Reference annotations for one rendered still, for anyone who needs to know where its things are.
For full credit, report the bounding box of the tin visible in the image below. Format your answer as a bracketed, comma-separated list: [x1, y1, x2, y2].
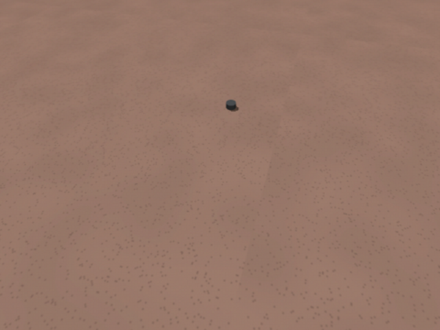
[226, 100, 236, 110]

